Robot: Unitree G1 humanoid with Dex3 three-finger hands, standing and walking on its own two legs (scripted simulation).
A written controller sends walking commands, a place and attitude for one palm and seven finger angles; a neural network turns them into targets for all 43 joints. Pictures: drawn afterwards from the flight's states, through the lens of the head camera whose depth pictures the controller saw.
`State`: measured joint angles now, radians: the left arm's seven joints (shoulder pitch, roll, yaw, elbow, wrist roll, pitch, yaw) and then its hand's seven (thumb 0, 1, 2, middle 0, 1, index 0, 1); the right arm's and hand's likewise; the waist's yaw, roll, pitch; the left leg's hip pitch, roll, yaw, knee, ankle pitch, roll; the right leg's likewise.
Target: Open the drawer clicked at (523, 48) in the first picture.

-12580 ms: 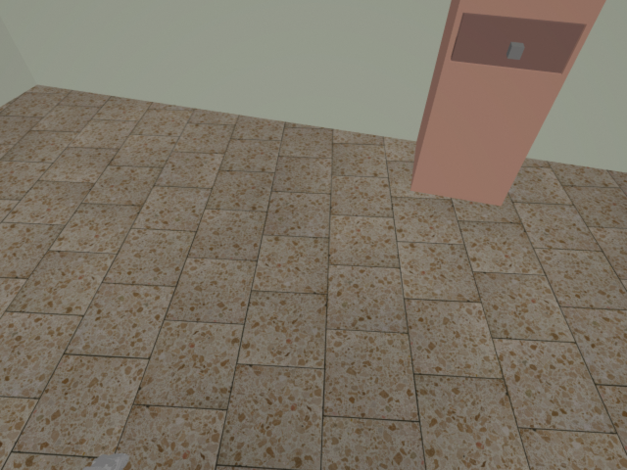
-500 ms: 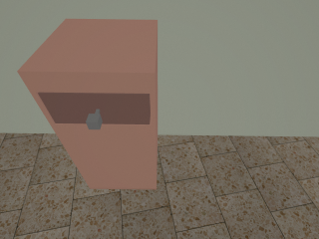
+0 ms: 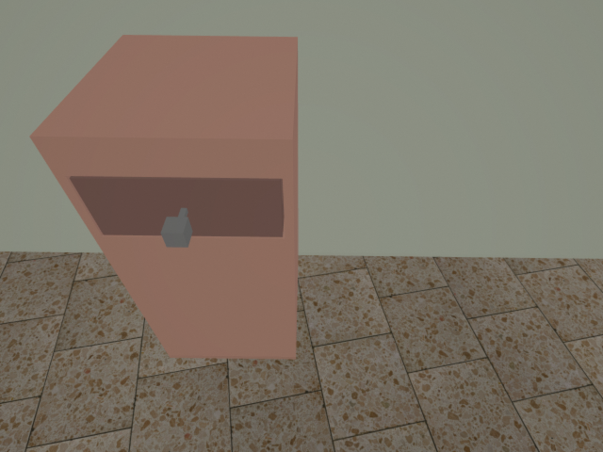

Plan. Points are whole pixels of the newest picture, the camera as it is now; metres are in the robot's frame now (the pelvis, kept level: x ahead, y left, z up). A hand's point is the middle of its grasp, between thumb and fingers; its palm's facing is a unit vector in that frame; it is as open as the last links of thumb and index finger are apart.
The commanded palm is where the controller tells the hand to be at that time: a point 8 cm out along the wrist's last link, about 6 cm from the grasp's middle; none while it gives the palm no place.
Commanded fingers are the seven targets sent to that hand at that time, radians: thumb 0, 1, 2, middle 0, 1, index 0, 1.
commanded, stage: look again from close up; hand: left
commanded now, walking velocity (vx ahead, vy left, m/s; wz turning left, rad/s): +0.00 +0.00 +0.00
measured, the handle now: (179, 224) +0.51 +0.28 -0.04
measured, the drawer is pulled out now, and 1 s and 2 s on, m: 0.00 0.00 0.00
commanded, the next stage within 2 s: come to a stop and stand still in 0.16 s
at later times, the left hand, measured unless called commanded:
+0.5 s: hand out of the picture -0.03 +0.18 -0.19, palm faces +0.02 -0.99 -0.16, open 7.4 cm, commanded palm none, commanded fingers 0.00 0.90 0.90 -0.20 -0.30 -0.20 -0.30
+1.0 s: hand out of the picture -0.05 +0.23 -0.18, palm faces +0.01 -0.98 -0.18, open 7.4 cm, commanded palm none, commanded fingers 0.00 0.90 0.90 -0.20 -0.30 -0.20 -0.30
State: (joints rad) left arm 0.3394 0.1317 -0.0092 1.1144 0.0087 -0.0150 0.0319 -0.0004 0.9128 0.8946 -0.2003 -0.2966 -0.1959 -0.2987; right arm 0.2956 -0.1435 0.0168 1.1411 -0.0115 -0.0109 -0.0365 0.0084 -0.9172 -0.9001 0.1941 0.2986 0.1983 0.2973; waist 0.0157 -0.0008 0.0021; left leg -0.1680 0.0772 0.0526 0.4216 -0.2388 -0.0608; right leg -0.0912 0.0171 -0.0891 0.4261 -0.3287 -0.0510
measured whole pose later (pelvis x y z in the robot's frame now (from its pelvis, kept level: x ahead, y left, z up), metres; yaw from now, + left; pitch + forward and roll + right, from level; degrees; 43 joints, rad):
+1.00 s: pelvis -0.03 +0.06 +0.00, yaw -1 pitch -1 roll +0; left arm 0.35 0.16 -0.01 1.07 0.01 0.00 0.04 0.00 0.91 0.89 -0.20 -0.30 -0.19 -0.30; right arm 0.32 -0.14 0.02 1.08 -0.01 -0.01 -0.01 0.01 -0.91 -0.90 0.20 0.30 0.20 0.30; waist 0.00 -0.02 0.01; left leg -0.25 -0.02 0.08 0.47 -0.22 0.06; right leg -0.16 -0.06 -0.06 0.47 -0.29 0.03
